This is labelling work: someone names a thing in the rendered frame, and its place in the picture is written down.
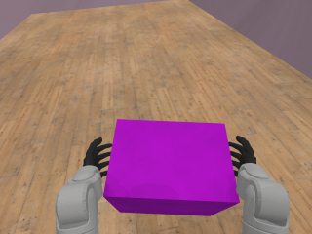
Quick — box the robot right forearm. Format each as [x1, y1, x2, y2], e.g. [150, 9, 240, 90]
[236, 163, 290, 234]

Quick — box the robot left hand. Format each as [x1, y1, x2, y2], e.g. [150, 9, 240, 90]
[83, 137, 112, 178]

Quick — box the robot left forearm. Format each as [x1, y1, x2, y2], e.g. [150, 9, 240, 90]
[55, 165, 103, 234]

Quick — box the robot right hand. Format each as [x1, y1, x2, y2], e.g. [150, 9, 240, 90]
[228, 136, 256, 177]

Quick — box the carton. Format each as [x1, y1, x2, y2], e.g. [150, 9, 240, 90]
[103, 119, 240, 216]

